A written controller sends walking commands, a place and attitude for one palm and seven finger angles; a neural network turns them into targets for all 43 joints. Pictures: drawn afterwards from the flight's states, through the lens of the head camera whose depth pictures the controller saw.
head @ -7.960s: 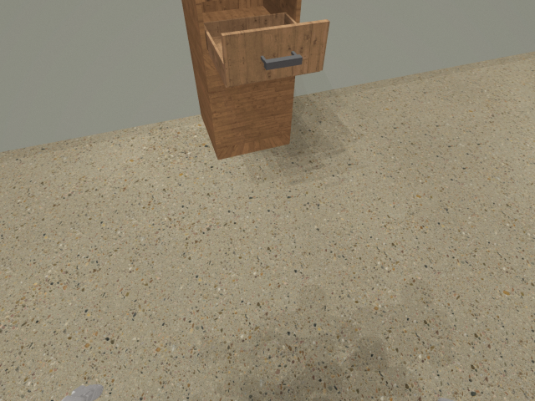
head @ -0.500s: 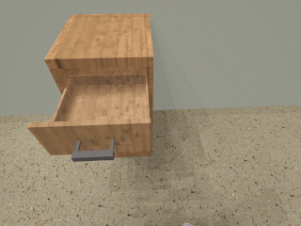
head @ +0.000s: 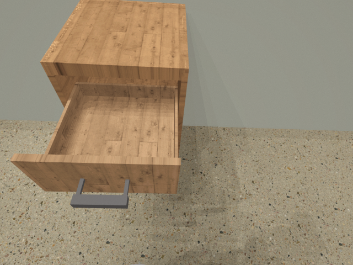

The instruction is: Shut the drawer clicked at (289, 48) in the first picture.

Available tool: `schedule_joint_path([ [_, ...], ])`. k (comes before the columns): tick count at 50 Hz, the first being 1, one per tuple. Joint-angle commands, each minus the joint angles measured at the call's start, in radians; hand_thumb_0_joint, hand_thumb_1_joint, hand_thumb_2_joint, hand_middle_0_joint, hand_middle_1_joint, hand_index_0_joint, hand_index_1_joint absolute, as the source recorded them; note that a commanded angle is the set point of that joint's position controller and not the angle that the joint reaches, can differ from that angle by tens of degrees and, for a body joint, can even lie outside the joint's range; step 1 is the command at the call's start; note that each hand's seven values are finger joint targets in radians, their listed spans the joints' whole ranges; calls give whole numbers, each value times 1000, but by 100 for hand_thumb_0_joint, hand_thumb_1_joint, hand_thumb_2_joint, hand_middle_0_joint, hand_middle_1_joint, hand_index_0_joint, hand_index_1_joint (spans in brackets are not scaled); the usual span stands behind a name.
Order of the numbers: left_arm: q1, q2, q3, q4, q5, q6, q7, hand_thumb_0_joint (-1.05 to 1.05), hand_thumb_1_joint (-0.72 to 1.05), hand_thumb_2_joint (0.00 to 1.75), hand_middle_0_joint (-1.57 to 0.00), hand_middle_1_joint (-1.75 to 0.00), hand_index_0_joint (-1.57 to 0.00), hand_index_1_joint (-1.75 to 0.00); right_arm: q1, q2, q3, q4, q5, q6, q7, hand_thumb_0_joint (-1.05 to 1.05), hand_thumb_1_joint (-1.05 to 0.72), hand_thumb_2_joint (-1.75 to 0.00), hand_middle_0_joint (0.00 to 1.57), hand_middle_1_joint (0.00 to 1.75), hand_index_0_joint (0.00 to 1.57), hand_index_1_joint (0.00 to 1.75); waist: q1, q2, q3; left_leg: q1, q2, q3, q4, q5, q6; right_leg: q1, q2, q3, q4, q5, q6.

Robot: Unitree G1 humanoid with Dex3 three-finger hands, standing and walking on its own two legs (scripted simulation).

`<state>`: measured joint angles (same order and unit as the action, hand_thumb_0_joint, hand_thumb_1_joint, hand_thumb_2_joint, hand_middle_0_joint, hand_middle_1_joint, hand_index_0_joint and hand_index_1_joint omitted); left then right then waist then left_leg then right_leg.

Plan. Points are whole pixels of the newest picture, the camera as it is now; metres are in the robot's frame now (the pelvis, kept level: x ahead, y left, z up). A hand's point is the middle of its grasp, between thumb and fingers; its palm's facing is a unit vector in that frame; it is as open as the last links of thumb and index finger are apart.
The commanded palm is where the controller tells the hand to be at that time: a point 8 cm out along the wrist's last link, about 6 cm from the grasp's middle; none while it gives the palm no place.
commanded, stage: come to a stop and stand still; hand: left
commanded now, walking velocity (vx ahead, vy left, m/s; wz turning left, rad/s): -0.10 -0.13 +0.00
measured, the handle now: (102, 192) +0.28 +0.21 -0.07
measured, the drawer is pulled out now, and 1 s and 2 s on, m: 0.30 0.30 0.30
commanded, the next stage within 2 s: look again from close up in 1.38 s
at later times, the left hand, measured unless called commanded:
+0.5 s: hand out of the picture +0.00 +0.14 -0.17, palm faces +0.00 -0.97 -0.23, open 7.3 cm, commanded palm none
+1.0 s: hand out of the picture -0.02 +0.14 -0.17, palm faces +0.02 -0.99 -0.17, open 7.4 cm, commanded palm none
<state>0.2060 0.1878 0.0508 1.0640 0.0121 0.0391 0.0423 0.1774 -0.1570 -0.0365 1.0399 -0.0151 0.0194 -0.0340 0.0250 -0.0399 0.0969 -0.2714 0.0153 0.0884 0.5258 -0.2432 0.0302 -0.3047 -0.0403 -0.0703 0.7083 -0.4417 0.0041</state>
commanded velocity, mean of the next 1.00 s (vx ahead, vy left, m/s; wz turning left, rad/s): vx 0.00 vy -0.01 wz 0.00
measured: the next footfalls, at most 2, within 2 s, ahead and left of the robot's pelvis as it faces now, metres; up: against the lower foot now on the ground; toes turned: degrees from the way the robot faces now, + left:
right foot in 0.26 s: -0.02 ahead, -0.14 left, +0.00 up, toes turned -1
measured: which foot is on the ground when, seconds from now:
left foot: down 0.00-1.00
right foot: up 0.00-0.24, down 0.26-1.00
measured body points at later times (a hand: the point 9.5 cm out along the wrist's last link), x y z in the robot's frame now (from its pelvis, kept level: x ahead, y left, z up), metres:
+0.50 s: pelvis -0.04 -0.04 -0.01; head -0.04 -0.05 +0.44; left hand +0.00 +0.20 -0.15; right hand -0.02 -0.27 -0.16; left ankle +0.02 +0.10 -0.73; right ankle -0.06 -0.14 -0.73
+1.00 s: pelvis -0.01 -0.03 +0.00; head +0.00 -0.02 +0.45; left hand -0.02 +0.19 -0.16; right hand +0.00 -0.25 -0.15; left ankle +0.02 +0.10 -0.73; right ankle -0.06 -0.14 -0.73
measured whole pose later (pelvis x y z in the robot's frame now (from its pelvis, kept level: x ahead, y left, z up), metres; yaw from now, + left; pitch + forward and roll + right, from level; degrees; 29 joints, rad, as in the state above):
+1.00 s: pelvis -0.01 -0.03 +0.00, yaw +0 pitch -1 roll +0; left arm 0.31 0.15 -0.01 1.10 0.01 -0.02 0.03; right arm 0.26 -0.15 0.01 1.12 -0.01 0.00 -0.02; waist 0.00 -0.02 0.04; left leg -0.25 0.04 0.05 0.48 -0.20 -0.01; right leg -0.10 -0.01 -0.03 0.46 -0.34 0.00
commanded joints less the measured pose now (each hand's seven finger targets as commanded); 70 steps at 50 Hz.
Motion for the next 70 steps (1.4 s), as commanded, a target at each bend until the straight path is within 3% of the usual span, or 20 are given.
schedule_joint_path([
  [1, 73, 69, 14, -29, 0, -7, 2, 0, 90, 90, -20, -30, -20, -30, 32, -152, -23, -44, -4, -15, -20, 0, -90, -90, 20, 30, 20, 30, -7, 195, -150, 170, 285, -209, -160, 766, 166, -98, 14, 104, 311, -66, 14],
  [3, 75, 66, 11, -26, 0, -7, -1, 0, 90, 90, -20, -30, -20, -30, 24, -151, -26, -47, 0, -17, -20, 0, -90, -90, 20, 30, 20, 30, -12, 156, -161, 196, 271, -181, -159, 746, 157, -108, 14, 101, 300, -35, 27],
  [6, 61, 67, 8, -40, 1, 1, -3, 0, 90, 90, -20, -30, -20, -30, 37, -160, -35, -41, 0, -11, -17, 0, -90, -90, 20, 30, 20, 30, -30, 186, -173, 216, 274, -194, -175, 617, 158, -90, 10, 85, 207, -55, 33],
  [7, 50, 68, 3, -44, 3, 0, -4, 0, 90, 90, -20, -30, -20, -30, 41, -161, -38, -39, -1, -9, -15, 0, -90, -90, 20, 30, 20, 30, -38, 168, -167, 203, 278, -206, -179, 574, 158, -69, 6, 77, 145, -66, 31],
  [10, 86, 48, -6, -38, 4, -8, -6, 0, 90, 90, -20, -30, -20, -30, 38, -172, -44, -32, -4, -6, -5, 0, -90, -90, 20, 30, 20, 30, -33, 200, -168, 166, 264, -216, -191, 407, 136, 18, 6, 44, -55, 2, 19],
  [11, 198, 72, -20, -22, 10, -30, 20, 0, 90, 90, -20, -30, -20, -30, -31, -239, -58, -91, 12, -19, -2, 0, -90, -90, 20, 30, 20, 30, 21, 131, -187, 177, 244, -167, 64, 538, 67, -17, -32, 127, -236, 132, -9],
  [12, 194, 112, -12, -48, 17, -48, 17, 0, 90, 90, -20, -30, -20, -30, -42, -192, -40, -132, 10, -16, 4, 0, -90, -90, 20, 30, 20, 30, 13, 73, -118, 99, 150, -113, 115, 403, 11, 59, -62, 132, -416, 371, -10],
  [13, 129, 134, -25, -78, 13, -60, 12, 0, 90, 90, -20, -30, -20, -30, 24, -88, -17, -150, 10, -16, 21, 0, -90, -90, 20, 30, 20, 30, -45, -170, -139, -13, 59, -44, 86, -13, -27, 77, -164, 265, -395, 426, -54],
  [14, 44, 151, -36, -111, 14, -59, 5, 0, 90, 90, -20, -30, -20, -30, 59, -82, -13, -146, 2, -8, 29, 0, -90, -90, 20, 30, 20, 30, -78, -150, -134, 37, 17, -28, 76, -93, -46, 11, -196, 227, -372, 276, -97],
  [15, 28, 138, -31, -127, 15, -62, 9, 0, 90, 90, -20, -30, -20, -30, 52, -90, -15, -133, -3, -6, 33, 0, -90, -90, 20, 30, 20, 30, -77, -120, -117, 45, 10, -33, 75, -41, -41, -5, -135, 206, -337, 285, -96],
  [16, 22, 140, -28, -132, 9, -64, 11, 0, 90, 90, -20, -30, -20, -30, 62, -102, -11, -132, -1, -7, 31, 0, -90, -90, 20, 30, 20, 30, -79, -121, -102, 43, 26, -50, 57, -5, -32, -10, -117, 191, -317, 255, -91],
  [20, 43, 143, -25, -147, 9, -46, 2, 0, 90, 90, -20, -30, -20, -30, 89, -116, -8, -121, -6, 0, 33, 0, -90, -90, 20, 30, 20, 30, -66, -10, 38, 20, 41, -81, 4, -110, -29, -156, -90, 183, -375, -137, -81],
  [23, 67, 141, -22, -149, 8, -43, -3, 0, 90, 90, -20, -30, -20, -30, 121, -119, -1, -107, -8, -3, 34, 0, -90, -90, 20, 30, 20, 30, -57, -2, 62, -18, 45, -102, -37, -131, -23, -148, -72, 170, -371, -168, -75],
  [29, 109, 120, -27, -120, 0, -52, -9, 0, 90, 90, -20, -30, -20, -30, 159, -112, 12, -63, -6, -20, 29, 0, -90, -90, 20, 30, 20, 30, -34, 19, 15, -29, 58, -119, -87, -78, -17, -43, -60, 150, -358, -60, -63],
  [35, 140, 96, -36, -65, -4, -65, -10, 0, 90, 90, -20, -30, -20, -30, 182, -110, 26, -6, 1, -39, 22, 0, -90, -90, 20, 30, 20, 30, -26, 32, -57, 35, 75, -113, -90, 115, -12, 65, -56, 129, -341, 167, -50],
  [39, 156, 86, -39, -32, -3, -68, -8, 0, 90, 90, -20, -30, -20, -30, 174, -106, 29, 23, 6, -45, 17, 0, -90, -90, 20, 30, 20, 30, -22, 44, -55, 58, 84, -108, -95, 177, -9, 91, -52, 120, -338, 260, -41],
  [47, 177, 72, -43, 5, 2, -69, -4, 0, 90, 90, -20, -30, -20, -30, 150, -105, 26, 47, 8, -47, 11, 0, -90, -90, 20, 30, 20, 30, -25, 43, -56, 114, 93, -106, -105, 230, -2, 97, -49, 109, -345, 309, -26],
  [51, 178, 66, -45, 16, 3, -67, -3, 0, 90, 90, -20, -30, -20, -30, 122, -110, 27, 50, 9, -44, 11, 0, -90, -90, 20, 30, 20, 30, -25, 30, -21, 112, 89, -108, -121, 201, -1, 81, -55, 106, -359, 289, -20],
  [55, 186, 69, -44, 21, 4, -69, -2, 0, 90, 90, -20, -30, -20, -30, 111, -119, 28, 49, 9, -48, 9, 0, -90, -90, 20, 30, 20, 30, -25, 42, -59, 146, 92, -106, -116, 260, 2, 105, -57, 102, -355, 332, -16],
  [70, 199, 80, -44, 31, 4, -68, -2, 0, 90, 90, -20, -30, -20, -30, 94, -126, 31, 50, 9, -48, 8, 0, -90, -90, 20, 30, 20, 30, -17, 33, -64, 164, 91, -105, -128, 299, 6, 132, -68, 87, -363, 378, -10],
])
